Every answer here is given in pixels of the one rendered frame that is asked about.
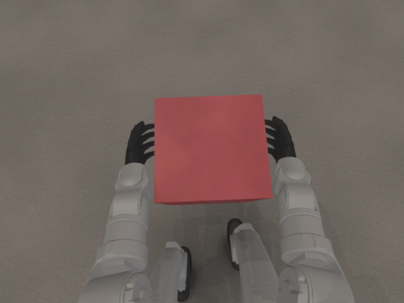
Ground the left robot hand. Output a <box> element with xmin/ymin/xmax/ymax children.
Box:
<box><xmin>125</xmin><ymin>121</ymin><xmax>155</xmax><ymax>165</ymax></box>

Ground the left robot upper arm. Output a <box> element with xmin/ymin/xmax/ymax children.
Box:
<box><xmin>78</xmin><ymin>270</ymin><xmax>153</xmax><ymax>303</ymax></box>

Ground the right robot thigh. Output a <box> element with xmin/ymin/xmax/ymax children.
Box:
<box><xmin>230</xmin><ymin>229</ymin><xmax>279</xmax><ymax>303</ymax></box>

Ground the robot left forearm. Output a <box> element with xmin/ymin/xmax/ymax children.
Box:
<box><xmin>78</xmin><ymin>163</ymin><xmax>152</xmax><ymax>302</ymax></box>

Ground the right robot upper arm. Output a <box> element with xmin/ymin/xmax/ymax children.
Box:
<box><xmin>276</xmin><ymin>263</ymin><xmax>354</xmax><ymax>303</ymax></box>

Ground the robot right forearm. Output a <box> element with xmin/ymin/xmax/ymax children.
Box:
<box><xmin>273</xmin><ymin>157</ymin><xmax>355</xmax><ymax>303</ymax></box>

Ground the carton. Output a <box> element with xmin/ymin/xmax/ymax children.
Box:
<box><xmin>154</xmin><ymin>94</ymin><xmax>273</xmax><ymax>205</ymax></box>

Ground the right robot hand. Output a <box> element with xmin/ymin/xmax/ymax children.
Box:
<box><xmin>264</xmin><ymin>116</ymin><xmax>296</xmax><ymax>163</ymax></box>

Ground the right robot foot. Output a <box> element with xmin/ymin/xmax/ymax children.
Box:
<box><xmin>227</xmin><ymin>218</ymin><xmax>242</xmax><ymax>271</ymax></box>

